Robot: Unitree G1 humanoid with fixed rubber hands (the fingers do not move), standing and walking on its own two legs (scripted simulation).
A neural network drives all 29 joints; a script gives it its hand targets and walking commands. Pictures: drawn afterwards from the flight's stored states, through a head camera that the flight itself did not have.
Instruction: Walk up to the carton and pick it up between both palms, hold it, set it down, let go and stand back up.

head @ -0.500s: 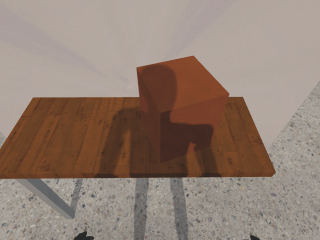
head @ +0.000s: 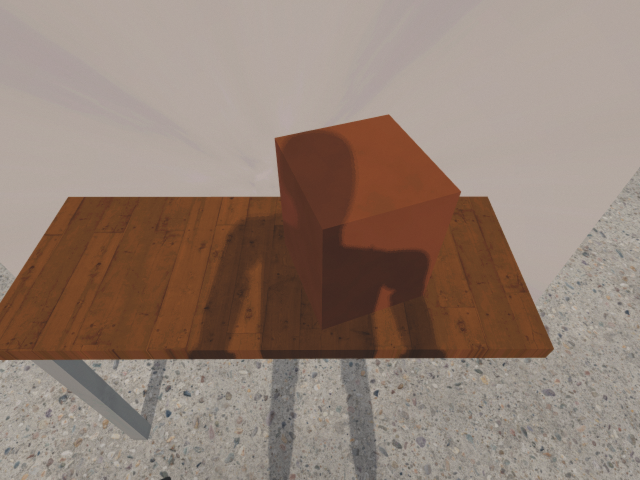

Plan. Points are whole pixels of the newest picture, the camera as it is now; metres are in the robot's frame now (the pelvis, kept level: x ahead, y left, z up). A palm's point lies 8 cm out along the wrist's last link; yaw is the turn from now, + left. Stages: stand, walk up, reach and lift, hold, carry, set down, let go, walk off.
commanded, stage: stand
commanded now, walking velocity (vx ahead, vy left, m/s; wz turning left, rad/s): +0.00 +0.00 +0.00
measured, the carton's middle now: (355, 222) +0.52 -0.03 +0.00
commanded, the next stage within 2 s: none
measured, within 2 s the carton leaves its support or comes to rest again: neither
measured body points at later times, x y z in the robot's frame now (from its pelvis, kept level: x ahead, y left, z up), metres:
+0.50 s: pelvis +0.00 +0.00 +0.00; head +0.01 +0.00 +0.45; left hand +0.08 +0.25 -0.12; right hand +0.09 -0.25 -0.12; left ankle +0.02 +0.12 -0.73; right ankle +0.01 -0.12 -0.73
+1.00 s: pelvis +0.00 +0.00 +0.00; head +0.01 +0.00 +0.45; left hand +0.07 +0.25 -0.12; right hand +0.07 -0.25 -0.12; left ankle +0.02 +0.12 -0.73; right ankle +0.01 -0.12 -0.73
